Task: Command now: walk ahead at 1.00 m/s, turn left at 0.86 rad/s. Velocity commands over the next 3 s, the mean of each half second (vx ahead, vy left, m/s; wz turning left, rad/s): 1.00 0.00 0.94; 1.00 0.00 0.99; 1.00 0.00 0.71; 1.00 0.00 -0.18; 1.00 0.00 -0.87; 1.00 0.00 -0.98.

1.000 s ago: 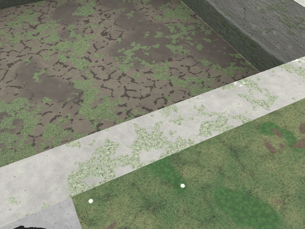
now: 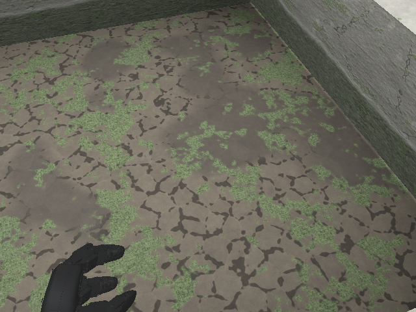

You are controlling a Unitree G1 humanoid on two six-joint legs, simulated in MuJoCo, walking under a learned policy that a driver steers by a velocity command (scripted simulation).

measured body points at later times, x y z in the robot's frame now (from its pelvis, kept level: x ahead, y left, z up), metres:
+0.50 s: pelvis +0.13 -0.02 -0.13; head +0.15 +0.00 +0.32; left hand +0.25 +0.29 -0.20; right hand +0.36 -0.20 -0.23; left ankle +0.13 +0.06 -0.71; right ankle +0.27 -0.13 -0.68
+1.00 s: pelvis +0.07 -0.10 -0.15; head +0.03 -0.07 +0.30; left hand -0.05 +0.20 -0.25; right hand +0.42 +0.02 -0.11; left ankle +0.11 +0.00 -0.73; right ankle +0.27 -0.17 -0.71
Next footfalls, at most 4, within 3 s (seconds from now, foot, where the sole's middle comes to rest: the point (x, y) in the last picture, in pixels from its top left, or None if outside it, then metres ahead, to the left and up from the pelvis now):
0.04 right None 0.21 -0.15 -0.76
0.32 left None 0.14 0.03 -0.76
0.56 right None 0.29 -0.13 -0.76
1.16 right None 0.10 -0.17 -0.76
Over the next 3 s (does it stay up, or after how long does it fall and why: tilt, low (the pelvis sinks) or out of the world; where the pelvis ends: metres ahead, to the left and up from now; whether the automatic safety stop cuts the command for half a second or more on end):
stays up -0.15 0.45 -0.02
